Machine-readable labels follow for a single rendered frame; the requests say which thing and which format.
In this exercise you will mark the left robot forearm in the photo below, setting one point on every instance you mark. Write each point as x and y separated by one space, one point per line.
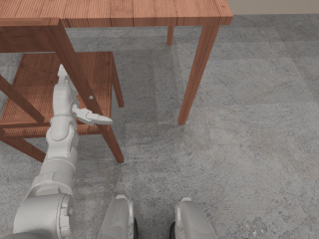
59 166

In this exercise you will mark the right robot hand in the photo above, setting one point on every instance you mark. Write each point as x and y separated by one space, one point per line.
255 230

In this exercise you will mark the table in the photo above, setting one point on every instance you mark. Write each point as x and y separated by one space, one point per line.
210 14

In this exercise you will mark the robot left upper arm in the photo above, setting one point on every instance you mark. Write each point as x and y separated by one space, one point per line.
50 216

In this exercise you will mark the chair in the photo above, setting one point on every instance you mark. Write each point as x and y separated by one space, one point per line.
29 106

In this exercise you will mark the left robot shin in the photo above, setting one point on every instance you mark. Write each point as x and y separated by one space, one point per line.
130 228

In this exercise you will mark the robot right thigh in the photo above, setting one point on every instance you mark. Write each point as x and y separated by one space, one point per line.
195 224

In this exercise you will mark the left robot hand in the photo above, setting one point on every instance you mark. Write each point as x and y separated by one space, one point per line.
64 97

